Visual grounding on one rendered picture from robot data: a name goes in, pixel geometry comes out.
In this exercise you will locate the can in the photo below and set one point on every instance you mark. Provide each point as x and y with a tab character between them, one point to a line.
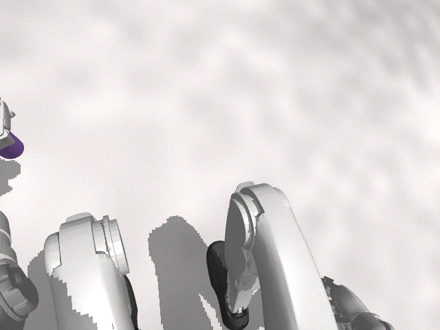
14	150

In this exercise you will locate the left robot foot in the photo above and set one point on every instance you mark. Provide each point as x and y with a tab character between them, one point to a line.
134	312

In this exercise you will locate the right robot foot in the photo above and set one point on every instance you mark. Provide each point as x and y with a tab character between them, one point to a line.
218	274

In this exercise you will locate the right robot arm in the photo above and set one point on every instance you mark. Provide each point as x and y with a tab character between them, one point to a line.
370	321

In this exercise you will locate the left robot hand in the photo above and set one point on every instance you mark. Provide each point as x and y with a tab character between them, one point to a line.
5	122

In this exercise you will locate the right robot hand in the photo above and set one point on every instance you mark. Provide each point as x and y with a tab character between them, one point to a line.
345	304

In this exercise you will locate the left robot arm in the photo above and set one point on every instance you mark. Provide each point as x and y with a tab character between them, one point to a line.
18	295

